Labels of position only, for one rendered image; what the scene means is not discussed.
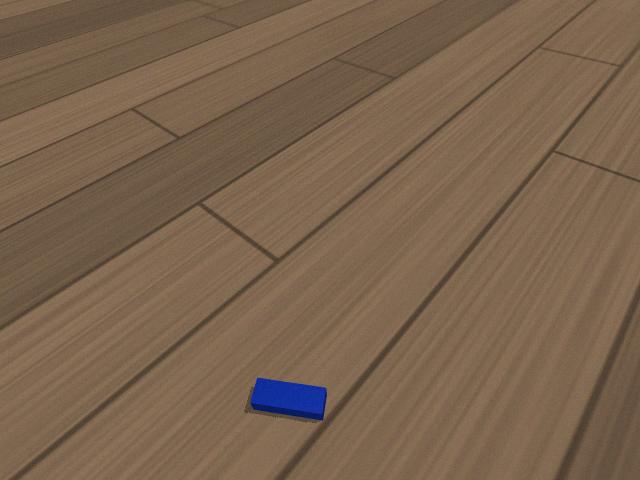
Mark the carton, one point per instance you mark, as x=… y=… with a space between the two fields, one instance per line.
x=289 y=398

